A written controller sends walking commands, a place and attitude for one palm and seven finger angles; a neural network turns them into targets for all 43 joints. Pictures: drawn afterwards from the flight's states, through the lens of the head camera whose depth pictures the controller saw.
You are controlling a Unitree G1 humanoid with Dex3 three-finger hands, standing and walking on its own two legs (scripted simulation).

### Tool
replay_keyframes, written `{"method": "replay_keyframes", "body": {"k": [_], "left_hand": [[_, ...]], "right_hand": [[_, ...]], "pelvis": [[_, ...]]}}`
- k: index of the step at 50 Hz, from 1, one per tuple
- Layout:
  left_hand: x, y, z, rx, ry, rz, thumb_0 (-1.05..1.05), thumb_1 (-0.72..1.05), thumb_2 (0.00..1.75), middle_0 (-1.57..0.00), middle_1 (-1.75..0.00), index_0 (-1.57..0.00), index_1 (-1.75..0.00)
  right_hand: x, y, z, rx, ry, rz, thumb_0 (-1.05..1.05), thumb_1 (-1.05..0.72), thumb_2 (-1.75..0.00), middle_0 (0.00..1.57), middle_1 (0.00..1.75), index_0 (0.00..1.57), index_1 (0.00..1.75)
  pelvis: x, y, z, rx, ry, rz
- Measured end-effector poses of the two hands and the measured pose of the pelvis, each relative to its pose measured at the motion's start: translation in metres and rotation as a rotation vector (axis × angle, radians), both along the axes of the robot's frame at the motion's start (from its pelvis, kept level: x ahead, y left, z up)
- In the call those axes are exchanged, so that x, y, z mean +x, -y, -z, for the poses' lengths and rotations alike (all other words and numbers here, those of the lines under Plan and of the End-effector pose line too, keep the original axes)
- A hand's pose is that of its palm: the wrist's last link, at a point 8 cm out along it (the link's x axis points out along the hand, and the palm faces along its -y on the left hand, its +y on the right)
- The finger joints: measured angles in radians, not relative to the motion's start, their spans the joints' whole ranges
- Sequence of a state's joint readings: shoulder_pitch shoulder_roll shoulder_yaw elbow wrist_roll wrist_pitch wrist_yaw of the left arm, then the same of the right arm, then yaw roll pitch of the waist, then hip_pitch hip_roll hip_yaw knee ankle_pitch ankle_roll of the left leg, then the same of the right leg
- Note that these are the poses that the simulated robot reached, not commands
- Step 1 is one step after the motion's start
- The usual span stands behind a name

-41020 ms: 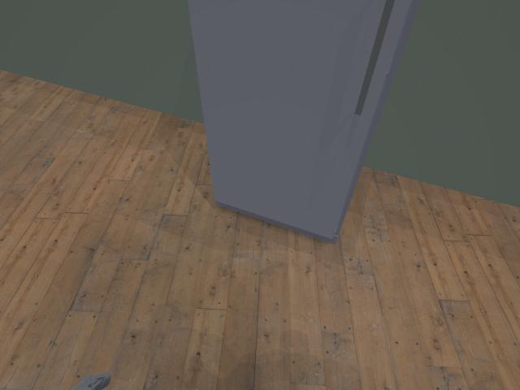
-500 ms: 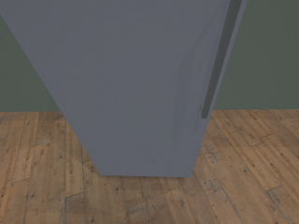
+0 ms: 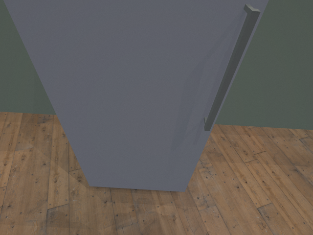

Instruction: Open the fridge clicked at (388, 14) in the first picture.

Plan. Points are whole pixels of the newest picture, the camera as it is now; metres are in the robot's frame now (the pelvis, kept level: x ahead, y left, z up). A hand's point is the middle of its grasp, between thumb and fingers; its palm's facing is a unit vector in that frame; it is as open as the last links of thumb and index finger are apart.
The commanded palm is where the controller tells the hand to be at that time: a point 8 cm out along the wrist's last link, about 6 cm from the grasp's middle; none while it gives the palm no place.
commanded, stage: come to a stop and stand still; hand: right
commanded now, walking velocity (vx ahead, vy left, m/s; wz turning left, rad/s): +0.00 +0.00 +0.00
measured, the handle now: (223, 81) +0.49 -0.15 +0.17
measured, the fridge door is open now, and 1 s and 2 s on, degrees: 1 1 1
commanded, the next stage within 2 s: look again from close up in 0.50 s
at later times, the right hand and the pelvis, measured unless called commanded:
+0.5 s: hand out of the picture +0.04 -0.16 -0.17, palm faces +0.01 +0.98 -0.21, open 7.3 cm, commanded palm none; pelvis +0.01 +0.02 +0.00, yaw +0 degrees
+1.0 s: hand out of the picture +0.02 -0.15 -0.17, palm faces +0.03 +0.98 -0.18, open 7.3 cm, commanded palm none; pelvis +0.02 +0.02 +0.01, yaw +0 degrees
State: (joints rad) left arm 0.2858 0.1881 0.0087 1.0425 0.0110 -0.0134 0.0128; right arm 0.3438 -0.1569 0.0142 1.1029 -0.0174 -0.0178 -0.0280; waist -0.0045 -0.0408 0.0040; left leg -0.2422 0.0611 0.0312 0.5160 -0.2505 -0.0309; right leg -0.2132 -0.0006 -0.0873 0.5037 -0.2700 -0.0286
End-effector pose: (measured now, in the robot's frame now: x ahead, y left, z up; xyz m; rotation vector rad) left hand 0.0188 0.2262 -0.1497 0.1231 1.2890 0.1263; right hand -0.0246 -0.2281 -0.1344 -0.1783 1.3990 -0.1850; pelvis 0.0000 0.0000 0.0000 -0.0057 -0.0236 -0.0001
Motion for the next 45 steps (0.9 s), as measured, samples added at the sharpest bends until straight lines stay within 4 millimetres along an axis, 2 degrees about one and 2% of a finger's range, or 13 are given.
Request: {"method": "replay_keyframes", "body": {"k": [10, 17, 45], "left_hand": [[0.0, -0.006, -0.005, 0.005, -0.016, 0.0, 0.01, 0.92, 0.9, -0.2, -0.3, -0.2, -0.3], [-0.002, -0.01, -0.007, 0.009, -0.045, -0.007, 0.01, 0.92, 0.9, -0.2, -0.3, -0.2, -0.3], [-0.002, -0.015, -0.008, 0.013, -0.097, -0.01, 0.01, 0.92, 0.9, -0.2, -0.3, -0.2, -0.3]], "right_hand": [[0.047, -0.009, -0.001, 0.014, 0.096, -0.037, 0.0, -0.91, -0.9, 0.2, 0.3, 0.2, 0.3], [0.061, -0.013, 0.0, 0.015, 0.107, -0.044, 0.0, -0.92, -0.9, 0.2, 0.3, 0.21, 0.3], [0.036, -0.032, 0.005, 0.049, 0.013, -0.002, 0.0, -0.91, -0.9, 0.2, 0.3, 0.2, 0.3]], "pelvis": [[0.006, -0.008, -0.003, -0.006, 0.001, -0.006], [0.01, -0.014, -0.004, -0.004, 0.0, -0.005], [0.016, -0.023, -0.006, -0.001, 0.001, -0.005]]}}
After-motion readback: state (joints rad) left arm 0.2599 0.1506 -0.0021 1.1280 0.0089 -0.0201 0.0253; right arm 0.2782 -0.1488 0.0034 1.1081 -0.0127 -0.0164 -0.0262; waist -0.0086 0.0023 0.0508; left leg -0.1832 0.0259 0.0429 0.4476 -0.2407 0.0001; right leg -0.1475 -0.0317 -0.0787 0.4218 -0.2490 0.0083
